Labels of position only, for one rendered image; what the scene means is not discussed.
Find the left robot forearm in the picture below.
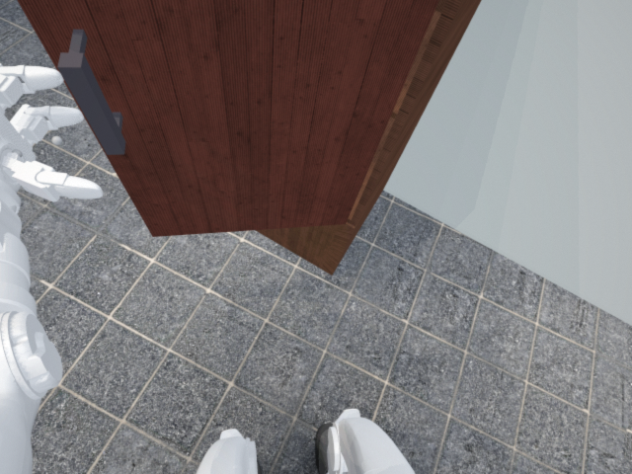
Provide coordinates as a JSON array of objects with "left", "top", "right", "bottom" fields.
[{"left": 0, "top": 179, "right": 38, "bottom": 319}]

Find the robot right thigh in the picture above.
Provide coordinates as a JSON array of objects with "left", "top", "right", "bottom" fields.
[{"left": 328, "top": 418, "right": 415, "bottom": 474}]

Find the left robot hand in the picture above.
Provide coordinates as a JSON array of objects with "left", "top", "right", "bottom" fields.
[{"left": 0, "top": 63, "right": 103, "bottom": 202}]

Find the cupboard door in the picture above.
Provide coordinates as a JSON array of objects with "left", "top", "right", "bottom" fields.
[{"left": 18, "top": 0, "right": 439, "bottom": 237}]

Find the left robot upper arm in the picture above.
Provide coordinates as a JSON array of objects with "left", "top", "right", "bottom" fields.
[{"left": 0, "top": 311, "right": 63, "bottom": 474}]

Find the right robot shin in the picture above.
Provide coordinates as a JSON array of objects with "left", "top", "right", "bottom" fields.
[{"left": 326, "top": 409, "right": 360, "bottom": 474}]

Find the handle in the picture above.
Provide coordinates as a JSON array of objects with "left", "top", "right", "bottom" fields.
[{"left": 57, "top": 30, "right": 125, "bottom": 155}]

